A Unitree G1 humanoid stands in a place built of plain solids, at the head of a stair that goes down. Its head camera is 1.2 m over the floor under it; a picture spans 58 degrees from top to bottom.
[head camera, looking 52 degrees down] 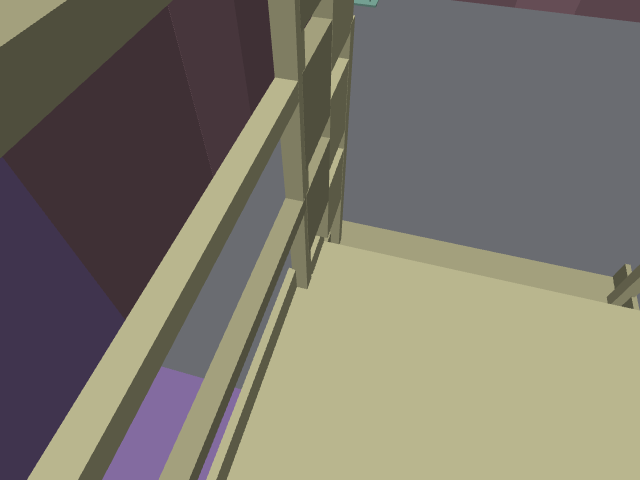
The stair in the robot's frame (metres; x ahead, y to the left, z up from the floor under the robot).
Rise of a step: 0.18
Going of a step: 0.28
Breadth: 1.25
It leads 16 degrees to the right of straight ahead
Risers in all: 3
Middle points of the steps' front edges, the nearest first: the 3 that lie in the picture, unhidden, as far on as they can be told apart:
0.64 -0.52 0.00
0.91 -0.60 -0.18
1.18 -0.67 -0.36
